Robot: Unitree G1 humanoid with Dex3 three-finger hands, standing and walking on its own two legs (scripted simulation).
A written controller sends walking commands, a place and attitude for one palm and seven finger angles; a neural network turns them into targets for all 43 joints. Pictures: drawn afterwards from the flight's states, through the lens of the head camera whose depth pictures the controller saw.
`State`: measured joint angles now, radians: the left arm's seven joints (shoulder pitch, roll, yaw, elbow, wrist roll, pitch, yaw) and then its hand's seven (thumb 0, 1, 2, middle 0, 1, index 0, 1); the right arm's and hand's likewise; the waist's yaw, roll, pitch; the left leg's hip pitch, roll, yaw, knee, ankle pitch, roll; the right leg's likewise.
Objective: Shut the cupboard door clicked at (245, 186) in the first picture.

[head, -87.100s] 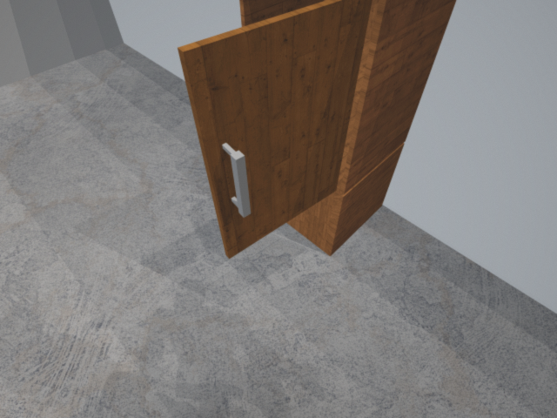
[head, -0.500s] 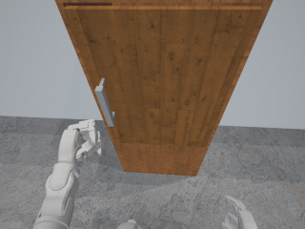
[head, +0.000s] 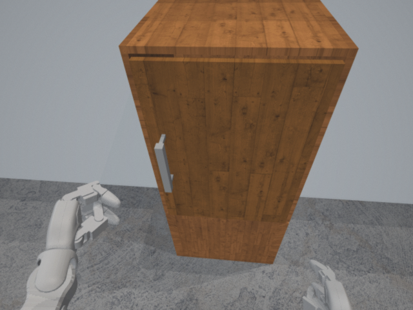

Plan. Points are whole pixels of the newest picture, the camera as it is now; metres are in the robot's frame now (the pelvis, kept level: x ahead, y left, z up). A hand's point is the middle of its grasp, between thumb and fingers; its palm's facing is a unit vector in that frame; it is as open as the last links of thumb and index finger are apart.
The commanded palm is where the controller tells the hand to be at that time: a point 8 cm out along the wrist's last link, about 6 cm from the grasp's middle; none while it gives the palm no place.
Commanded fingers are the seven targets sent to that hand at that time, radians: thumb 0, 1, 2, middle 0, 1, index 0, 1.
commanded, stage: draw the hand back to the body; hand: left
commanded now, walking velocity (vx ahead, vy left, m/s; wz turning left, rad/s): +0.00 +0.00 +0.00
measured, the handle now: (166, 164) +0.49 +0.16 -0.03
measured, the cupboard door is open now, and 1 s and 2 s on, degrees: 0 0 0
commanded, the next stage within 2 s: step back with the hand held close in 0.80 s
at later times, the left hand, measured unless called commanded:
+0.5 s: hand (20, 214) +0.20 +0.28 +0.18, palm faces +0.47 -0.78 -0.41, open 6.7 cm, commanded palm +0.16 +0.31 +0.19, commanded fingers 0.00 0.90 0.90 -0.20 -0.30 -0.20 -0.30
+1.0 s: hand (39, 216) +0.20 +0.26 +0.17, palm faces +0.44 -0.80 -0.41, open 7.4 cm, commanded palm +0.15 +0.29 +0.19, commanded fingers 0.00 0.90 0.90 -0.20 -0.30 -0.20 -0.30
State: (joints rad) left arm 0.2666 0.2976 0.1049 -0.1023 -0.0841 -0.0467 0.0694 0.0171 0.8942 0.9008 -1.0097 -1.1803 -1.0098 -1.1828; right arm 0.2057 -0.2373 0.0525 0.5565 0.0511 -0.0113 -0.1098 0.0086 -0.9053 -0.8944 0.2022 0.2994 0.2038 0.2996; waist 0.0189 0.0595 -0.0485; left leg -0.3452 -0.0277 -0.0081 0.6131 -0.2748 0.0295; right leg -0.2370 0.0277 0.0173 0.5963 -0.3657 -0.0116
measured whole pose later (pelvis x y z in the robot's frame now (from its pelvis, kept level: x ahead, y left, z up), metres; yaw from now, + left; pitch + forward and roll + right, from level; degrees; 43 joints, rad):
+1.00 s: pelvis +0.01 -0.01 +0.01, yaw +0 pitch -3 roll -1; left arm 0.46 0.36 0.35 -0.36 -0.09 -0.07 0.09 0.02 0.89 0.90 -0.21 -0.30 -0.21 -0.31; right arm 0.19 -0.24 0.03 0.61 0.03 -0.05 -0.08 0.01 -0.90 -0.89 0.20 0.30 0.21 0.30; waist 0.05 0.09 -0.03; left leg -0.21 -0.01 -0.03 0.48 -0.23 0.02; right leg -0.07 0.04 0.00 0.41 -0.29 -0.02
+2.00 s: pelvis -0.10 +0.03 +0.00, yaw +2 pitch +0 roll -5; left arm 0.51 0.46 0.45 -0.50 -0.04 -0.24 0.15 0.01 0.88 0.90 -0.22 -0.30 -0.21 -0.31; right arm 0.23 -0.21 0.00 0.61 0.00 -0.06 -0.09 0.01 -0.90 -0.89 0.21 0.30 0.21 0.30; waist -0.03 0.03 -0.01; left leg -0.50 0.01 -0.02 0.59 -0.11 0.07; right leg -0.34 0.09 0.02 0.70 -0.33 0.01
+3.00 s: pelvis -0.25 +0.05 +0.01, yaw -2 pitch -1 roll -1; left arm 0.46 0.39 0.43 -0.40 -0.07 -0.13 0.17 0.01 0.89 0.90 -0.21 -0.30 -0.21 -0.31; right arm 0.29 -0.18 0.03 0.67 0.00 -0.09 -0.09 0.01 -0.90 -0.89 0.20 0.30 0.21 0.30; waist -0.03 -0.02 -0.05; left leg -0.37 -0.05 0.00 0.45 -0.12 0.02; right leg -0.16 0.07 0.00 0.55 -0.45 -0.02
